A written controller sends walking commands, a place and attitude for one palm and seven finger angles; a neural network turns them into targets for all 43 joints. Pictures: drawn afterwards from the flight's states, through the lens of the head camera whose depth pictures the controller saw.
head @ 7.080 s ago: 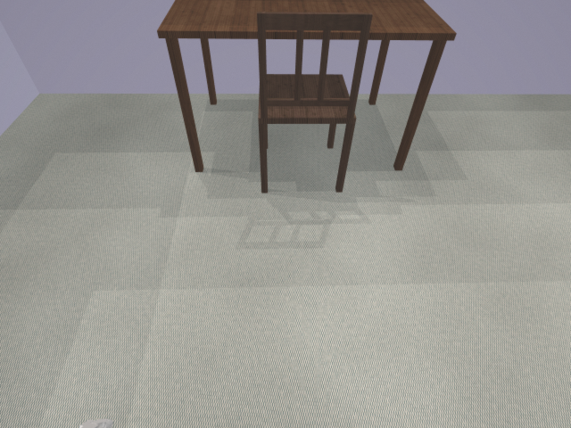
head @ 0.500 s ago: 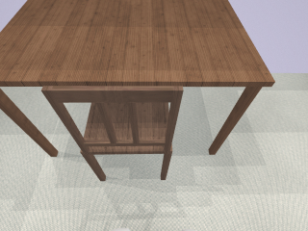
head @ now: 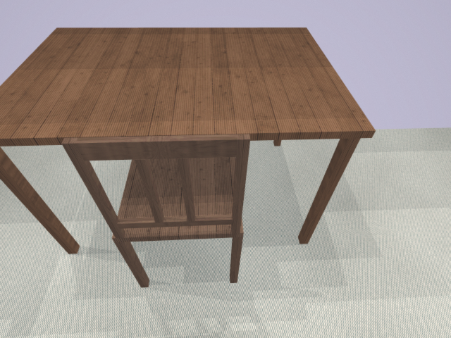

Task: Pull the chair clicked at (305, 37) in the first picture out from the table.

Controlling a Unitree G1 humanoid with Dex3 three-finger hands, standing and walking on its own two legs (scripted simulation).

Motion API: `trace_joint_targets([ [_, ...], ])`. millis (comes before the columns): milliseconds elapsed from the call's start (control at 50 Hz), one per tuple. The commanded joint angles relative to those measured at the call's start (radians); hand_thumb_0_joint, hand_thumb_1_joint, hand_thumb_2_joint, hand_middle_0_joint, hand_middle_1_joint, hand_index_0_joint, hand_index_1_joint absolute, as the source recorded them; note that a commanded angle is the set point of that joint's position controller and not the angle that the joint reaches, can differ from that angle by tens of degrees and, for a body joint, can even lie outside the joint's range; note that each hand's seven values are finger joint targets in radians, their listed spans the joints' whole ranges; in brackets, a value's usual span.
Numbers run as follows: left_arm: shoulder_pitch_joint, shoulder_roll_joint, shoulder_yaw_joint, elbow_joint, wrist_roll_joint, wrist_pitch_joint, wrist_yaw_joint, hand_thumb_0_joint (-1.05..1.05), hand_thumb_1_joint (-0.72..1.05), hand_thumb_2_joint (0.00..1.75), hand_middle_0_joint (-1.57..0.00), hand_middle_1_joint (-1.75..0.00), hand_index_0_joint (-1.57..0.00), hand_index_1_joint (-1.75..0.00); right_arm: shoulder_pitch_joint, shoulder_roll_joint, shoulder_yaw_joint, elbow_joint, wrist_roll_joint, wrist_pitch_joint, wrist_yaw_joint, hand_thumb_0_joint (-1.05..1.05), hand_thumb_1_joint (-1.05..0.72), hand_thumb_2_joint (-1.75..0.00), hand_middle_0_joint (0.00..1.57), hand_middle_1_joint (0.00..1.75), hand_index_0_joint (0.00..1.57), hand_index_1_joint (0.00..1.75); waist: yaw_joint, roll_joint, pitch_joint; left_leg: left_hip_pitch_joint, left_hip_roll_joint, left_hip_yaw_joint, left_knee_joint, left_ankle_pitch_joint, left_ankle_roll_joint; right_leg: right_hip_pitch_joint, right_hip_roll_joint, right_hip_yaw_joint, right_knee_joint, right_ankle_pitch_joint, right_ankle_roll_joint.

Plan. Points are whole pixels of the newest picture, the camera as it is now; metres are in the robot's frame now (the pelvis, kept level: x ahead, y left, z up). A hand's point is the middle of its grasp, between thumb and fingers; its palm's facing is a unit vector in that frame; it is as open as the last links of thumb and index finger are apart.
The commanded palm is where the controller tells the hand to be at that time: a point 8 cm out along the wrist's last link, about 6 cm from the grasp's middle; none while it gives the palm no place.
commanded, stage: look again from close up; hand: left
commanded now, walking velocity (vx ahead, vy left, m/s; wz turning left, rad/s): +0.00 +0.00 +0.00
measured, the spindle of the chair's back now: (151, 192) +0.49 +0.22 -0.10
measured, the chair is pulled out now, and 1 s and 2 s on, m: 0.00 0.00 0.00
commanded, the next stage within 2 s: none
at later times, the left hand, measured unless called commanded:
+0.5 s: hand out of the picture +0.02 +0.18 -0.17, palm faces +0.01 -0.99 -0.16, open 7.4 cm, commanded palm none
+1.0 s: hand out of the picture +0.04 +0.20 -0.17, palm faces +0.00 -0.98 -0.20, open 7.4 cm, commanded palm none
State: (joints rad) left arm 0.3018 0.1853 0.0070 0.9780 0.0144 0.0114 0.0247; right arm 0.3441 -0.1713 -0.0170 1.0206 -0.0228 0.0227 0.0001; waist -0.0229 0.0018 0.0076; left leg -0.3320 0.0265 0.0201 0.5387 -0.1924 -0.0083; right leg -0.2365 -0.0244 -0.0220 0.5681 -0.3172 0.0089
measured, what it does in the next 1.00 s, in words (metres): shifts its weight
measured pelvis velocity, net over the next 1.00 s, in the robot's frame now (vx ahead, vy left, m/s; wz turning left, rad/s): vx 0.05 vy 0.02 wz -0.02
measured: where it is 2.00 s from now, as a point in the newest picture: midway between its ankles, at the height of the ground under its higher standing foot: outside the picture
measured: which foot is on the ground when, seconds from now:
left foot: down 0.00-1.00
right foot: down 0.00-1.00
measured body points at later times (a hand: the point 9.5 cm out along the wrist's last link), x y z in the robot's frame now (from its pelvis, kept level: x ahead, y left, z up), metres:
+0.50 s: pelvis +0.03 +0.01 +0.01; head +0.04 +0.02 +0.46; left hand +0.02 +0.23 -0.16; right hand +0.05 -0.22 -0.15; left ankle +0.06 +0.13 -0.73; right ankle -0.01 -0.13 -0.73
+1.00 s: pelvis +0.05 +0.02 +0.01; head +0.05 +0.02 +0.46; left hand +0.04 +0.25 -0.15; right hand +0.06 -0.21 -0.15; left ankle +0.06 +0.13 -0.73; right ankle -0.01 -0.13 -0.73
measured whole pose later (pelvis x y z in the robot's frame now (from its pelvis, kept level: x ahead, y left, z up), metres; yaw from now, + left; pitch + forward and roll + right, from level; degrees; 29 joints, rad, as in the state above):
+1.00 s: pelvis +0.05 +0.02 +0.01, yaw -1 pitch -1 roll +1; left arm 0.31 0.17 -0.01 1.12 0.01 -0.02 0.03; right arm 0.24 -0.16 0.00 1.14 -0.01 -0.02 -0.02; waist 0.01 -0.02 0.02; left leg -0.20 0.00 0.06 0.42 -0.21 0.02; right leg -0.10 -0.06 0.01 0.42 -0.30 0.04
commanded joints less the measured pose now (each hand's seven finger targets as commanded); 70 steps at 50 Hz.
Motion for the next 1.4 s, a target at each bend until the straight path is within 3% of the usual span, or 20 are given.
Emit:
trace_joint_targets([
  [0,0.037,0.112,0.021,-0.029,-0.002,-0.028,0.007,0.0,0.9,0.9,-0.2,-0.3,-0.2,-0.3,-0.004,-0.092,-0.013,-0.034,0.005,-0.033,-0.009,0.0,-0.9,-0.9,0.2,0.3,0.2,0.3,0.019,-0.008,0.072,0.005,0.047,-0.093,-0.155,-0.182,0.034,-0.093,-0.061,0.092,-0.2,-0.156,-0.048],
  [160,0.077,0.079,0.007,0.05,-0.004,-0.042,0.012,0.0,0.9,0.9,-0.2,-0.3,-0.2,-0.3,0.003,-0.09,-0.003,0.034,0.015,-0.053,-0.016,0.0,-0.9,-0.9,0.2,0.3,0.2,0.3,0.024,0.0,0.014,0.098,0.065,-0.078,-0.143,0.031,0.04,-0.014,-0.062,0.073,-0.169,0.083,-0.035],
  [240,0.084,0.076,0.003,0.075,-0.002,-0.043,0.015,0.0,0.9,0.9,-0.2,-0.3,-0.2,-0.3,-0.016,-0.086,-0.001,0.054,0.018,-0.054,-0.018,0.0,-0.9,-0.9,0.2,0.3,0.2,0.3,0.024,-0.003,0.035,0.118,0.065,-0.066,-0.139,0.068,0.039,-0.014,-0.064,0.074,-0.177,0.116,-0.029],
  [340,0.083,0.068,0.0,0.092,0.0,-0.041,0.016,0.0,0.9,0.9,-0.2,-0.3,-0.2,-0.3,-0.042,-0.085,-0.002,0.068,0.018,-0.051,-0.019,0.0,-0.9,-0.9,0.2,0.3,0.2,0.3,0.021,-0.004,0.071,0.126,0.064,-0.063,-0.16,0.028,0.037,-0.036,-0.067,0.075,-0.196,0.089,-0.024],
  [380,0.085,0.068,0.001,0.097,0.001,-0.042,0.016,0.0,0.9,0.9,-0.2,-0.3,-0.2,-0.3,-0.047,-0.087,-0.002,0.071,0.018,-0.054,-0.019,0.0,-0.9,-0.9,0.2,0.3,0.2,0.3,0.022,0.005,0.052,0.142,0.066,-0.063,-0.164,0.053,0.039,-0.021,-0.069,0.07,-0.192,0.112,-0.021],
  [400,0.087,0.073,0.001,0.097,0.002,-0.044,0.015,0.0,0.9,0.9,-0.2,-0.3,-0.2,-0.3,-0.053,-0.083,-0.002,0.071,0.021,-0.053,-0.019,0.0,-0.9,-0.9,0.2,0.3,0.2,0.3,0.025,-0.023,0.064,0.138,0.066,-0.062,-0.164,0.055,0.04,-0.018,-0.066,0.07,-0.2,0.117,-0.019],
  [480,0.088,0.072,0.0,0.103,0.002,-0.046,0.016,0.0,0.9,0.9,-0.2,-0.3,-0.2,-0.3,-0.067,-0.094,-0.001,0.068,0.018,-0.057,-0.02,0.0,-0.9,-0.9,0.2,0.3,0.2,0.3,0.023,-0.001,0.025,0.17,0.065,-0.06,-0.156,0.113,0.041,0.003,-0.074,0.071,-0.196,0.167,-0.017],
  [600,0.085,0.075,-0.001,0.105,0.002,-0.043,0.015,0.0,0.9,0.9,-0.2,-0.3,-0.2,-0.3,-0.081,-0.096,0.0,0.07,0.02,-0.057,-0.023,0.0,-0.9,-0.9,0.2,0.3,0.2,0.3,0.027,0.0,0.051,0.168,0.067,-0.06,-0.171,0.119,0.042,0.009,-0.072,0.063,-0.208,0.166,-0.012],
  [780,0.082,0.081,0.0,0.109,0.001,-0.044,0.016,0.0,0.9,0.9,-0.2,-0.3,-0.2,-0.3,-0.076,-0.103,0.002,0.075,0.018,-0.06,-0.023,0.0,-0.9,-0.9,0.2,0.3,0.2,0.3,0.028,-0.005,0.025,0.194,0.069,-0.06,-0.171,0.177,0.043,0.036,-0.079,0.058,-0.208,0.205,-0.009],
  [900,0.086,0.082,-0.002,0.114,0.001,-0.042,0.015,0.0,0.9,0.9,-0.2,-0.3,-0.2,-0.3,-0.07,-0.101,0.005,0.082,0.02,-0.058,-0.023,0.0,-0.9,-0.9,0.2,0.3,0.2,0.3,0.031,-0.02,0.053,0.186,0.067,-0.059,-0.19,0.148,0.043,0.033,-0.078,0.053,-0.221,0.183,-0.01],
  [1040,0.089,0.077,-0.001,0.121,0.0,-0.039,0.016,0.0,0.9,0.9,-0.2,-0.3,-0.2,-0.3,-0.052,-0.097,0.006,0.088,0.018,-0.057,-0.023,0.0,-0.9,-0.9,0.2,0.3,0.2,0.3,0.029,0.005,0.062,0.181,0.064,-0.062,-0.203,0.117,0.04,0.029,-0.077,0.055,-0.224,0.154,-0.014],
  [1180,0.109,0.069,-0.001,0.126,0.0,-0.044,0.02,0.0,0.9,0.9,-0.2,-0.3,-0.2,-0.3,-0.032,-0.088,0.006,0.095,0.019,-0.061,-0.025,0.0,-0.9,-0.9,0.2,0.3,0.2,0.3,0.03,-0.018,0.033,0.209,0.066,-0.057,-0.187,0.186,0.043,0.047,-0.083,0.052,-0.22,0.213,-0.014],
  [1380,0.122,0.057,-0.004,0.131,0.0,-0.043,0.021,0.0,0.9,0.9,-0.2,-0.3,-0.2,-0.3,-0.026,-0.077,0.007,0.1,0.019,-0.054,-0.026,0.0,-0.9,-0.9,0.2,0.3,0.2,0.3,0.029,-0.004,0.083,0.191,0.063,-0.054,-0.201,0.112,0.037,0.019,-0.078,0.06,-0.239,0.164,-0.019],
])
